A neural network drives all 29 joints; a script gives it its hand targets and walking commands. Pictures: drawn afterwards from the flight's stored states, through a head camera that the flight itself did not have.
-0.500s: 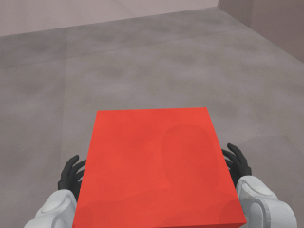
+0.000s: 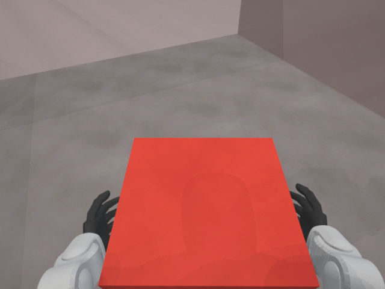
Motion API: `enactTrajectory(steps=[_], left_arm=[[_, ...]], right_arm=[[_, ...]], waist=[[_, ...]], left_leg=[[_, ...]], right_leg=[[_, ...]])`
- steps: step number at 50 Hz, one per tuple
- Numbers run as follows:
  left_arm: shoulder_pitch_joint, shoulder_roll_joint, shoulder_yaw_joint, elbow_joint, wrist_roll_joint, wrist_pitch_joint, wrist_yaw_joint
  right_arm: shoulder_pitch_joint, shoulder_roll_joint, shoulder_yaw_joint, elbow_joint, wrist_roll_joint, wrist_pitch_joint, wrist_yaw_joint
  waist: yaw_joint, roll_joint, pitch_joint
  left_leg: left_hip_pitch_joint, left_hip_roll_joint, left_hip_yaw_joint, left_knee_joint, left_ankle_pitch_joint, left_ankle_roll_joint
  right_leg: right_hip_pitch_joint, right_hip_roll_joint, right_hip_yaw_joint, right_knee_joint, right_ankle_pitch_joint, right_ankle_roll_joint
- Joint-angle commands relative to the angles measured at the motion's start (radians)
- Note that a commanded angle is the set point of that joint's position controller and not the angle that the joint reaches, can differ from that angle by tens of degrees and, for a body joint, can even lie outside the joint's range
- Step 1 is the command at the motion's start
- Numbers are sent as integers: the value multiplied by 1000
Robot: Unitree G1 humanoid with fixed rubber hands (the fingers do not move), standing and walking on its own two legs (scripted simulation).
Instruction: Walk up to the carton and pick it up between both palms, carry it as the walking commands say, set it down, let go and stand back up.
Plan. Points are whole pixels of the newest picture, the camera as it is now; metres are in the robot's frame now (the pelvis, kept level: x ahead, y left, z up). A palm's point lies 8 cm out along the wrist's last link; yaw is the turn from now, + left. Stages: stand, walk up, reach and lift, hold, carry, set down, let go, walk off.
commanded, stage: carry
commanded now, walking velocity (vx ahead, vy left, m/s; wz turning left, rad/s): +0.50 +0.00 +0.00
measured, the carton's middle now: (202, 228) +0.26 -0.02 +0.01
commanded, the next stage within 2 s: none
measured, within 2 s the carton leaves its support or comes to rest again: neither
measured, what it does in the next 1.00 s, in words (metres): walks ahead: left foot, then right foot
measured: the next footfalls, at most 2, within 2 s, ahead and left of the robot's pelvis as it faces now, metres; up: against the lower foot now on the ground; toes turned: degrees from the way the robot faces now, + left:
left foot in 0.30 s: +0.31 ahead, +0.14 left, +0.00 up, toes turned +8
right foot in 0.58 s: +0.50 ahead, -0.09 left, +0.00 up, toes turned -9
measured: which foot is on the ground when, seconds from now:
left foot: up 0.00-0.28, down 0.30-0.62, up 0.64-0.80, down 0.82-1.00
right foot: down 0.00-0.30, up 0.32-0.56, down 0.58-1.00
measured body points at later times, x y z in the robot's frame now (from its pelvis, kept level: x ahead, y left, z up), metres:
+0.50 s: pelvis +0.34 +0.02 +0.02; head +0.37 +0.03 +0.47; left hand +0.59 +0.19 +0.07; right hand +0.56 -0.18 +0.08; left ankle +0.27 +0.13 -0.72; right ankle +0.31 -0.08 -0.69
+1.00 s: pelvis +0.59 +0.03 +0.02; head +0.59 +0.04 +0.47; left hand +0.82 +0.23 +0.07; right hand +0.83 -0.15 +0.08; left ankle +0.49 +0.14 -0.71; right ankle +0.46 -0.08 -0.71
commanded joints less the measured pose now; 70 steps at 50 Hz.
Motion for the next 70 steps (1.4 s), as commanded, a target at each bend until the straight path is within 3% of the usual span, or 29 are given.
enactTrajectory(steps=[1, 4, 7, 13, 14, 16, 17, 19, 21, 24, 27, 31, 34, 36, 38, 42, 47, 52, 53, 54, 55, 56, 59, 62, 63, 64, 65, 68, 70], left_arm=[[-374, -649, -747, -194, -179, 12, -50], [-454, -756, -801, -225, -219, 18, -67], [-514, -766, -857, -265, -266, 0, -86], [-493, -712, -885, -279, -275, 2, -91], [-488, -683, -871, -272, -263, 7, -88], [-508, -663, -863, -302, -261, 20, -84], [-503, -683, -866, -285, -270, 18, -86], [-416, -719, -830, -197, -244, 15, -84], [-429, -756, -814, -206, -235, -2, -80], [-401, -756, -798, -207, -176, -14, -57], [-383, -746, -801, -251, -150, -30, -42], [-307, -694, -758, -217, -124, -21, -36], [-405, -740, -801, -279, -174, -12, -47], [-435, -743, -824, -291, -202, -8, -58], [-437, -718, -840, -275, -216, -9, -69], [-463, -682, -851, -252, -228, 11, -84], [-510, -705, -840, -241, -251, 11, -80], [-537, -717, -812, -204, -220, -9, -83], [-523, -720, -810, -213, -216, -18, -83], [-525, -748, -833, -250, -240, -16, -81], [-491, -731, -807, -212, -219, -15, -83], [-417, -730, -790, -171, -189, -17, -72], [-370, -646, -728, -105, -129, -37, -61], [-384, -666, -769, -189, -151, -44, -57], [-385, -575, -691, -48, -87, -63, -57], [-446, -653, -776, -177, -154, -72, -64], [-481, -633, -753, -146, -146, -85, -72], [-525, -641, -694, 6, -116, -135, -89], [-571, -830, -855, -297, -238, -125, -92]], right_arm=[[-465, 706, 864, -156, 265, 23, 96], [-463, 791, 849, -130, 255, 12, 105], [-408, 820, 816, -96, 199, -18, 88], [-374, 745, 794, -144, 160, -27, 57], [-339, 711, 785, -136, 151, -23, 54], [-318, 689, 765, -129, 156, -16, 45], [-345, 704, 769, -152, 172, -25, 40], [-404, 743, 822, -172, 205, -20, 50], [-452, 795, 840, -188, 250, -31, 69], [-447, 795, 887, -190, 264, -30, 93], [-439, 781, 900, -212, 284, -39, 114], [-483, 751, 927, -249, 311, -6, 116], [-473, 804, 914, -186, 304, -5, 114], [-440, 806, 876, -154, 274, -10, 109], [-390, 792, 844, -119, 232, -21, 93], [-389, 713, 781, -129, 169, -20, 69], [-415, 728, 780, -137, 169, -11, 61], [-458, 744, 787, -127, 184, -32, 74], [-449, 750, 797, -133, 200, -42, 77], [-420, 773, 802, -142, 202, -40, 73], [-476, 765, 820, -162, 208, -37, 77], [-483, 766, 847, -185, 226, -34, 81], [-430, 708, 806, -46, 210, -51, 96], [-438, 762, 855, -99, 242, -55, 105], [-402, 667, 754, 58, 180, -75, 112], [-413, 739, 804, -42, 221, -86, 110], [-456, 731, 761, -15, 206, -111, 104], [-503, 671, 682, 90, 125, -162, 99], [-568, 842, 871, -237, 247, -149, 101]], waist=[[72, -278, -154], [69, -71, -142], [61, -205, -125], [38, -145, -210], [15, -129, -248], [-11, 213, -351], [-8, 177, -327], [7, -8, -268], [20, -1, -210], [23, 151, -176], [45, 125, -295], [67, -333, -334], [58, -154, -234], [57, -226, -258], [41, -225, -280], [47, 20, -304], [39, -49, -220], [33, 114, -169], [40, 96, -187], [62, -46, -204], [79, -290, -187], [79, -346, -173], [89, -222, -101], [39, -173, -209], [14, -86, -301], [12, 75, -397], [28, 112, -362], [41, 143, -276], [56, 53, -264]], left_leg=[[-678, -72, -114, 610, -69, 22], [-535, -16, -146, 362, 98, 15], [-468, -58, -65, 98, 135, -1], [-26, -96, 63, -213, 389, 35], [167, -55, 13, -185, 367, 71], [472, 295, -563, -251, 493, 296], [519, 335, -617, -238, 809, 368], [408, 302, -415, -211, 1061, 274], [309, 221, -291, -245, 1080, 170], [211, 116, -94, -220, 1098, 104], [71, 48, -5, -116, 957, 31], [-415, -94, -32, 223, -89, -33], [-385, -79, -96, 61, -84, -11], [-268, -75, -44, -100, 55, -19], [-138, -68, -4, -223, 345, -18], [129, 113, -94, -72, 1158, 44], [100, 1, 8, -4, 1207, 25], [361, 77, -58, 60, 1669, 79], [265, 49, -26, 110, 1603, 60], [-18, -8, 25, 249, 1287, 34], [-452, -83, 67, 361, 472, 9], [-717, -150, 66, 326, -141, 16], [-799, -165, 61, 110, -102, 19], [-196, -171, 113, -192, 546, 19], [104, -54, -37, -178, 1012, 65], [344, 195, -297, -86, 1675, 193], [269, 267, -389, -73, 1804, 272], [121, 185, -265, -105, 1190, 232], [20, 114, -165, -53, 959, 168]], right_leg=[[616, -396, 642, -263, 284, -189], [468, -293, 388, -301, 194, -68], [472, -260, 265, -340, 207, -88], [321, -152, 19, -137, 299, 8], [184, -129, 10, -11, 298, 32], [-205, 30, 27, 509, -210, 88], [-330, 29, 119, 630, -386, 77], [-334, -35, 193, 667, -363, 76], [-269, -52, 177, 368, -298, 80], [-20, 16, 69, -51, -117, 96], [332, 12, 23, -192, 300, 61], [776, -345, 403, -40, 1422, -141], [602, -298, 315, -100, 1149, -80], [538, -228, 206, -89, 837, -36], [498, -194, 145, -58, 824, 9], [243, -122, 117, -54, 272, 75], [256, -66, 30, 21, 604, 88], [-33, 54, -64, -123, -200, 87], [105, 48, -63, -201, -61, 77], [407, -16, 9, -277, 418, 66], [751, -139, 129, -147, 1035, 33], [899, -240, 241, -41, 1415, -39], [927, -236, 186, -2, 1277, -76], [506, -139, -10, 126, 876, 24], [293, -101, -15, 262, 508, 62], [62, -22, 47, 427, -258, 92], [69, 17, 165, 398, -461, 81], [80, -65, 209, 92, -459, 32], [221, -88, 164, -142, -152, 49]])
